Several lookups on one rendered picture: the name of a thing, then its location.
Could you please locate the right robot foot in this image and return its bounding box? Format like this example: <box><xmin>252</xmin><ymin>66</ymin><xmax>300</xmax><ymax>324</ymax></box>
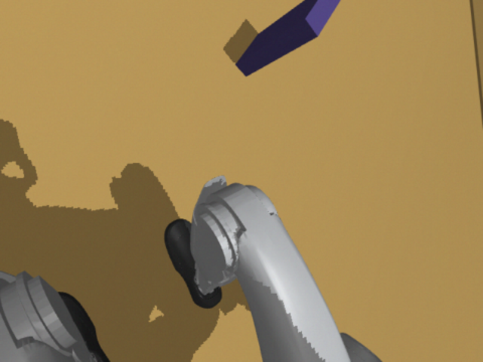
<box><xmin>165</xmin><ymin>219</ymin><xmax>222</xmax><ymax>308</ymax></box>

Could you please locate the right robot hand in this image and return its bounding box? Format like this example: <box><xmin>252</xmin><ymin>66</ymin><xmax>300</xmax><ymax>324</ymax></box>
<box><xmin>340</xmin><ymin>333</ymin><xmax>382</xmax><ymax>362</ymax></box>

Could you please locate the left robot foot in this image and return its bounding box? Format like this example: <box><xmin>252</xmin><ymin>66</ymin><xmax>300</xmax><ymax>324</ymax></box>
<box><xmin>58</xmin><ymin>292</ymin><xmax>110</xmax><ymax>362</ymax></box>

